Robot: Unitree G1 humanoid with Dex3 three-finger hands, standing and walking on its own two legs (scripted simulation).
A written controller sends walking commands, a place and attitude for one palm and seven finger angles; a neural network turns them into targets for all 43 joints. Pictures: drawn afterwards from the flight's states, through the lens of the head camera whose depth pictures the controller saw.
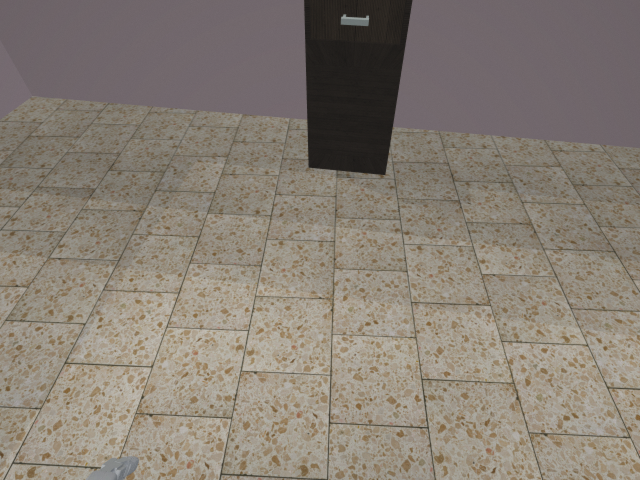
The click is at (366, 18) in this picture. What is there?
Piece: drawer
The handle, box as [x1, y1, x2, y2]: [341, 14, 368, 25]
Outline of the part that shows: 341,17 341,24 368,24 368,16 366,16 365,18 346,17 344,14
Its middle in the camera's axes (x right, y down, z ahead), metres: +0.13 -0.83 +1.46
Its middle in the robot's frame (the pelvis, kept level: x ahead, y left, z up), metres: +1.66 -0.05 -0.03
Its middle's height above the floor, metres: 0.74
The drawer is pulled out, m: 0.00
